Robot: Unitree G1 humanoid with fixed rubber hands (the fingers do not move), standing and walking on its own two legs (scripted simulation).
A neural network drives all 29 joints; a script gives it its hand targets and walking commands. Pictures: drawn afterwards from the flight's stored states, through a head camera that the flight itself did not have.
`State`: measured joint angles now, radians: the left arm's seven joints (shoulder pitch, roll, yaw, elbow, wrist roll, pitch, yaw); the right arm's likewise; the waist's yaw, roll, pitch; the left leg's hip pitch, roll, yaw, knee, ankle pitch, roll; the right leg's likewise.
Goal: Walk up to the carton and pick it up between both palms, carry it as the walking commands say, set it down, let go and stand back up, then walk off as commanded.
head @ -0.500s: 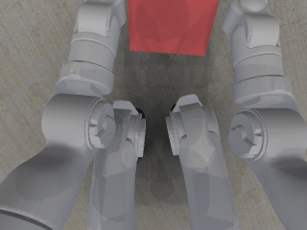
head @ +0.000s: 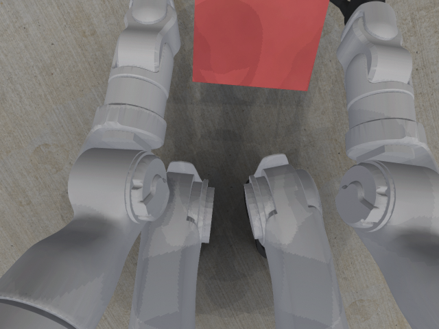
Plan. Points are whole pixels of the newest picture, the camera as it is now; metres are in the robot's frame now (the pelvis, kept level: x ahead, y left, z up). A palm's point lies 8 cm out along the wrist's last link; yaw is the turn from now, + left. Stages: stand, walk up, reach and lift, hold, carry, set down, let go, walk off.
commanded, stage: set down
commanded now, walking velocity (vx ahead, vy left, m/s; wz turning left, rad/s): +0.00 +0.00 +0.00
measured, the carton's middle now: out of the picture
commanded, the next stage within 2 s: none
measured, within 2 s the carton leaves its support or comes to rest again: rests again in 0.52 s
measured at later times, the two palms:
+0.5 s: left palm out of the picture +0.55 +0.08 -0.16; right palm (347, 22) +0.52 -0.18 -0.16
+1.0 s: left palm (157, 7) +0.55 +0.09 -0.17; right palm (342, 31) +0.51 -0.18 -0.17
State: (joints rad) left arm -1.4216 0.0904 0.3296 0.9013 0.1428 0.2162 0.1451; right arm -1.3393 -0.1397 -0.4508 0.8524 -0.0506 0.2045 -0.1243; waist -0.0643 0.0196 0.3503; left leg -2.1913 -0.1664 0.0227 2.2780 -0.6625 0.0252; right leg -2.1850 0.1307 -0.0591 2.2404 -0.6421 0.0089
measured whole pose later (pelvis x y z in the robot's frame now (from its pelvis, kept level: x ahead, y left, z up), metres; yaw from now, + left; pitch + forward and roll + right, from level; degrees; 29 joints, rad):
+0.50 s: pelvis +0.01 +0.00 +0.00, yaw +0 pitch +34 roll -3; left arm -1.41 0.11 0.29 0.94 0.11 0.17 0.16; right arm -1.29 -0.11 -0.45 0.83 -0.06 0.17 -0.08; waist -0.07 0.02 0.39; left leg -2.18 -0.16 0.03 2.30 -0.70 0.04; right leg -2.17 0.12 -0.06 2.27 -0.69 0.00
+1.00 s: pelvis -0.01 +0.00 -0.02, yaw +2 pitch +26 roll -2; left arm -1.49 0.21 0.21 1.10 -0.01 0.14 0.15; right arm -1.37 -0.17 -0.37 0.96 0.00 0.17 -0.09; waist -0.10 0.04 0.51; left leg -2.15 -0.16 0.07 2.36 -0.66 0.05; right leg -2.13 0.09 -0.06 2.34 -0.67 0.00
